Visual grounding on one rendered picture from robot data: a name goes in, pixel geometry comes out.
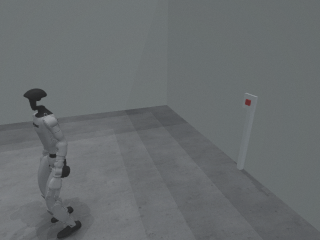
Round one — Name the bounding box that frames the robot right thigh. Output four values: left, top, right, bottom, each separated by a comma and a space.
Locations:
37, 156, 52, 196

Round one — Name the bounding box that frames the robot left upper arm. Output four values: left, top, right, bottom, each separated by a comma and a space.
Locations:
43, 116, 68, 150

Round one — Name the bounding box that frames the right robot forearm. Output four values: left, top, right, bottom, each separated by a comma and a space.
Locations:
42, 146, 49, 155

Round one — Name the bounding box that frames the robot left hand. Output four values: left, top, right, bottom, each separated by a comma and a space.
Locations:
45, 177, 62, 201

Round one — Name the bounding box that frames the left robot forearm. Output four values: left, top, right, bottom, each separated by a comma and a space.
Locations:
52, 142, 68, 178

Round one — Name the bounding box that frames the button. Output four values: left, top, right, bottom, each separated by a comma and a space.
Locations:
245, 99, 251, 106

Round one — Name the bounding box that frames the left robot shin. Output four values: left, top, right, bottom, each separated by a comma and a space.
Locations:
46, 202, 76, 227

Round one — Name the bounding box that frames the panel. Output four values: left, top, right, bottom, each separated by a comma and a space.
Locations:
236, 93, 258, 170

